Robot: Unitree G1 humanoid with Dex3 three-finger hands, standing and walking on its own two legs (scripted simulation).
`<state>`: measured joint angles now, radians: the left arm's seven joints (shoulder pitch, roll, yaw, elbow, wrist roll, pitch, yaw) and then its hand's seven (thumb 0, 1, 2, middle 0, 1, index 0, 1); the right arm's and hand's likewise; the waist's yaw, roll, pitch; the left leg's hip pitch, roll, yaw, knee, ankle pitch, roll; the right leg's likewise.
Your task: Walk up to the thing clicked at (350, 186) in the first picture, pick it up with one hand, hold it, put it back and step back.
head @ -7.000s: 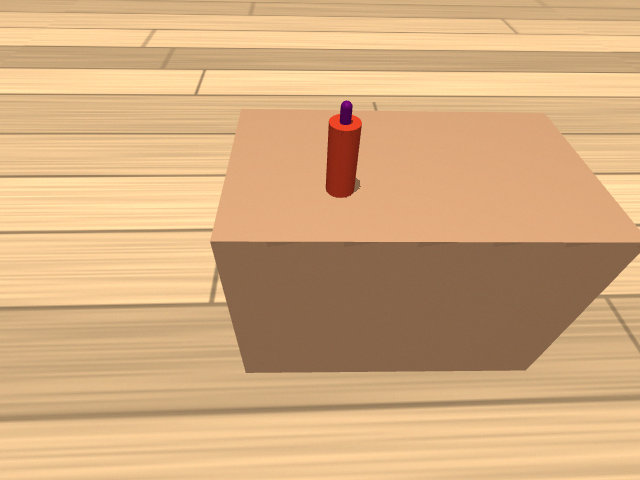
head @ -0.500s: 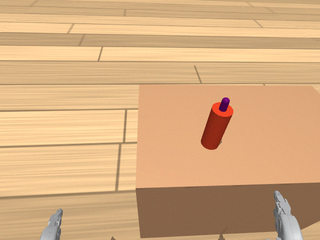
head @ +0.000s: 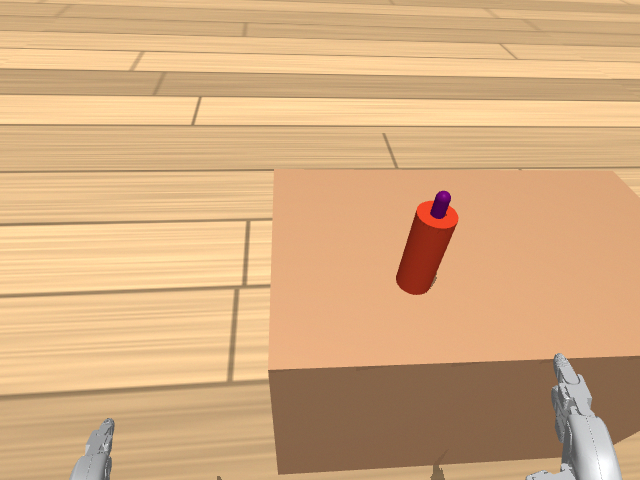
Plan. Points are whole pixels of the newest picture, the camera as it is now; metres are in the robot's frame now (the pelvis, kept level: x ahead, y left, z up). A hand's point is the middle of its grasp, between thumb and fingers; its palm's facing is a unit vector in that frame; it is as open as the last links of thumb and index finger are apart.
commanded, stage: rise first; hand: right
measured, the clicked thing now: (427, 241) +0.52 -0.21 -0.01
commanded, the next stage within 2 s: go down in 0.36 s
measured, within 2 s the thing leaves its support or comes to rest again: neither
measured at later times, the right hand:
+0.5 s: hand (534, 442) +0.17 -0.23 +0.04, palm faces +0.26 +0.91 -0.34, open 17.3 cm
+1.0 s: hand (564, 352) +0.26 -0.30 +0.06, palm faces +0.24 +0.97 -0.05, open 17.7 cm
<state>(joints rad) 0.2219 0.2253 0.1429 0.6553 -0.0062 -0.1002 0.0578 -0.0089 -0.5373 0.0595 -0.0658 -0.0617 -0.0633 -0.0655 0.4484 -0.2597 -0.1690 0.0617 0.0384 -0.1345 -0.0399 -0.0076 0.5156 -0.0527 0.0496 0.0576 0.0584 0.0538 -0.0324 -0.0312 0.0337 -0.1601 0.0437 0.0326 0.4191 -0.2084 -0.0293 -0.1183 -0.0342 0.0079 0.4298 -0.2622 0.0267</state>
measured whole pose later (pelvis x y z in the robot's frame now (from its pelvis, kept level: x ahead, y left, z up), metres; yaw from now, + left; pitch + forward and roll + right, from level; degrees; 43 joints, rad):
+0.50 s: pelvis -0.01 +0.00 +0.00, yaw +0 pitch -3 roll +0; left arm 0.21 0.23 0.17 0.69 0.01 -0.13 0.05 -0.01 -0.54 0.07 -0.07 -0.07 -0.06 -0.07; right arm 0.48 -0.26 -0.20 -0.02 0.04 -0.21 -0.02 -0.01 0.50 -0.06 0.05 0.06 0.06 0.06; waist -0.03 -0.04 0.04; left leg -0.18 0.04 0.04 0.43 -0.20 -0.02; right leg -0.14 -0.04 0.01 0.44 -0.25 0.03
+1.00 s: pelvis -0.01 +0.00 -0.01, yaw -1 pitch +1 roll +1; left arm 0.16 0.22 0.06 0.72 -0.01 -0.17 0.12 -0.01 -0.52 0.03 -0.06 -0.05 -0.06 -0.05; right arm -0.03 -0.40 -0.48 0.50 0.29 -0.29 0.35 -0.01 0.60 -0.03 0.03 0.06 0.05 0.05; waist 0.02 0.00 -0.01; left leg -0.31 0.04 0.05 0.53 -0.24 -0.03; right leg -0.28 -0.04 0.03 0.56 -0.30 0.03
